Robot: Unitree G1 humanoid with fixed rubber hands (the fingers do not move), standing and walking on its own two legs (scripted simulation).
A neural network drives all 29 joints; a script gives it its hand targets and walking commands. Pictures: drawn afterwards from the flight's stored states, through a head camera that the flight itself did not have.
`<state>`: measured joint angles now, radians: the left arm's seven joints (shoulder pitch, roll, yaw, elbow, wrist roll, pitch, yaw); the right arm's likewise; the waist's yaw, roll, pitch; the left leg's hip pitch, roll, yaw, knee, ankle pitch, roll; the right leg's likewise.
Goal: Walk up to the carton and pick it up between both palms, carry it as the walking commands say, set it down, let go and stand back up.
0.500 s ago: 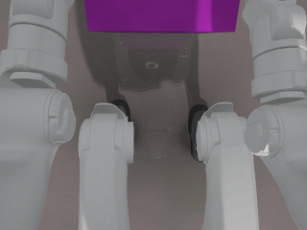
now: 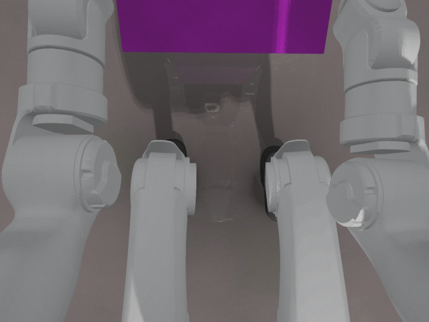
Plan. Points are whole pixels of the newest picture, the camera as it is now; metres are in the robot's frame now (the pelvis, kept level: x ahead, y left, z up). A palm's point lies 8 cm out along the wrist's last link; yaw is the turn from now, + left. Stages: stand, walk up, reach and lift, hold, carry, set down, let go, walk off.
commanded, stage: reach and lift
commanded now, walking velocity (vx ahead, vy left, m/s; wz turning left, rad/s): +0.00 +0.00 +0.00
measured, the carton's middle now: out of the picture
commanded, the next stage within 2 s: none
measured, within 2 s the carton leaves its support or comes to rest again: neither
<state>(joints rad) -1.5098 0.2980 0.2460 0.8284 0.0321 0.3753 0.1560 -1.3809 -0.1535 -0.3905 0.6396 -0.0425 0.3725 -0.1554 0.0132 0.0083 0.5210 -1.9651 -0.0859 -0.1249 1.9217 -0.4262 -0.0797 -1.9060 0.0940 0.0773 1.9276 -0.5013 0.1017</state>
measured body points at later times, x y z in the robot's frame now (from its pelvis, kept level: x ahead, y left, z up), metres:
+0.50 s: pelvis -0.01 -0.01 +0.05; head +0.34 +0.01 +0.32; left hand +0.57 +0.18 -0.06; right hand +0.55 -0.15 -0.06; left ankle +0.16 +0.13 -0.41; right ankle +0.15 -0.15 -0.41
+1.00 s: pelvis +0.00 -0.01 +0.10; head +0.32 +0.01 +0.40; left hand +0.55 +0.17 +0.01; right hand +0.53 -0.15 +0.01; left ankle +0.16 +0.13 -0.41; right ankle +0.15 -0.15 -0.41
